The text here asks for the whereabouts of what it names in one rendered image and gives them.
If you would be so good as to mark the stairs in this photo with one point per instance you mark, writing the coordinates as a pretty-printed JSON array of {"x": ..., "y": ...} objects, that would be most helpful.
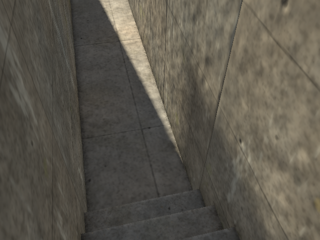
[{"x": 180, "y": 216}]

